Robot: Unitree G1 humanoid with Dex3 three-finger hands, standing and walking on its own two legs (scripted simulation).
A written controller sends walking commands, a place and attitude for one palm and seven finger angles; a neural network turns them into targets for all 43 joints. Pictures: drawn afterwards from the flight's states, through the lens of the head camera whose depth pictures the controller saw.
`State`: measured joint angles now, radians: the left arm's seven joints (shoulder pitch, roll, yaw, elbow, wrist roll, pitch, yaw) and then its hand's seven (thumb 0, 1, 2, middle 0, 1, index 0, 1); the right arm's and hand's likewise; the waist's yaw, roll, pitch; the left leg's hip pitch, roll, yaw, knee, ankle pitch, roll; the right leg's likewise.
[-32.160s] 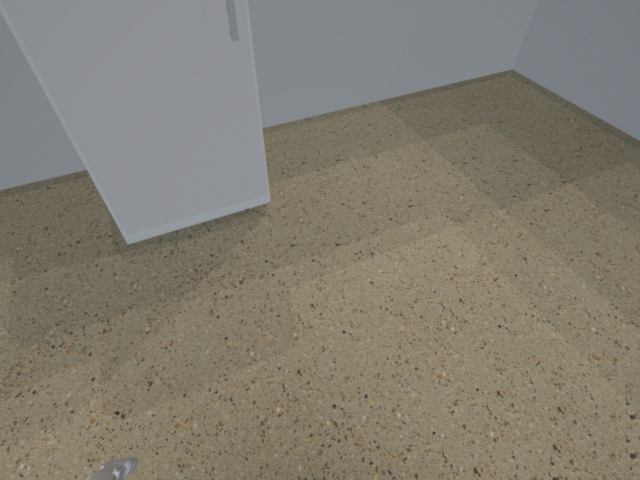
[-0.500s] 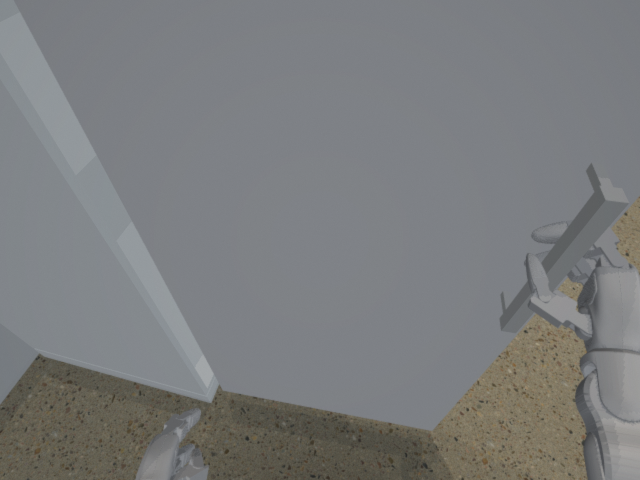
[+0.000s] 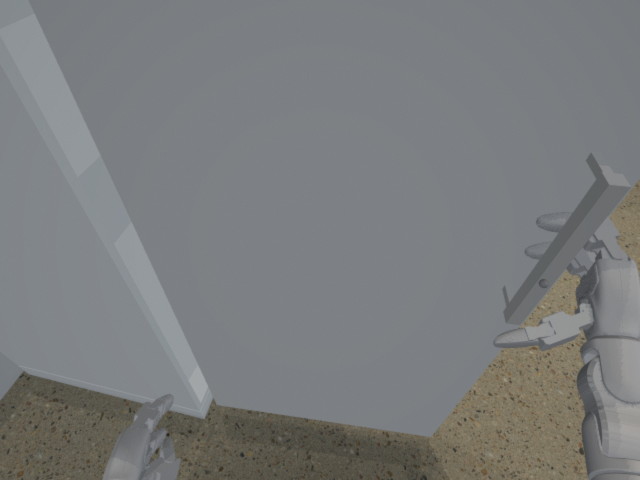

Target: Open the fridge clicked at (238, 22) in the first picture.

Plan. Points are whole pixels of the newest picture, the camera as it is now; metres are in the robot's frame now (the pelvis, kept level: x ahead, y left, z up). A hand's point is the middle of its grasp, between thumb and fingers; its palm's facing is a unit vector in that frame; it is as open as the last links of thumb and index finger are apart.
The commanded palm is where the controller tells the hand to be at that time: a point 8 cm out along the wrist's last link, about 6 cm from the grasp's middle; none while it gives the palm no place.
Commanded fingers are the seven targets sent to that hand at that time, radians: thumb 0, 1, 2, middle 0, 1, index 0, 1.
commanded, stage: loosen the grip on the handle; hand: right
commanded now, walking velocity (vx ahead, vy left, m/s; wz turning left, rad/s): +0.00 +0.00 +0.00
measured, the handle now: (548, 250) +0.35 -0.25 +0.14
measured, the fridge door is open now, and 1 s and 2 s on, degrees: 85 83 83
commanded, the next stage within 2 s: slip the hand off the handle in 0.06 s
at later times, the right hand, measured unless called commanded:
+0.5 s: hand (595, 287) +0.31 -0.29 +0.13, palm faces +0.29 +0.92 -0.26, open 14.7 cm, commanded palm +0.28 -0.33 +0.15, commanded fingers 0.00 0.55 -0.20 0.25 1.15 0.25 1.15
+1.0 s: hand (626, 318) +0.28 -0.31 +0.13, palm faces +0.24 +0.93 -0.27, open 14.7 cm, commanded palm +0.23 -0.35 +0.15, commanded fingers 0.00 0.55 -0.20 0.25 1.15 0.25 1.15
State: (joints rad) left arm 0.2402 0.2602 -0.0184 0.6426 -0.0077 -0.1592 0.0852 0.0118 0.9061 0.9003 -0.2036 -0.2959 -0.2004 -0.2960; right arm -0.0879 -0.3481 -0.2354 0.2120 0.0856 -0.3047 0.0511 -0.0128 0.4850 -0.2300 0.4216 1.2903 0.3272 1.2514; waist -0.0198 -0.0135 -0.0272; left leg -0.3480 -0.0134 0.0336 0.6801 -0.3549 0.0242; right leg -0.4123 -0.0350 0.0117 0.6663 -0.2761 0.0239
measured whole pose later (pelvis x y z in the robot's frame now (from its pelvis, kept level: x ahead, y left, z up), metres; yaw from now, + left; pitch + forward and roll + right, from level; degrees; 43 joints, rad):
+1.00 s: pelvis +0.01 -0.03 -0.01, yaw +0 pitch +4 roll +1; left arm 0.26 0.25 -0.02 0.63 -0.02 -0.14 0.09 0.01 0.91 0.90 -0.21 -0.30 -0.20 -0.30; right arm 0.10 -0.40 -0.40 0.12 0.19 -0.28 0.21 -0.02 0.55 -0.19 0.26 1.15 0.25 1.15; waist -0.03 -0.03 -0.08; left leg -0.39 0.01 0.02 0.71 -0.38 -0.02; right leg -0.48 -0.01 0.00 0.75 -0.33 -0.01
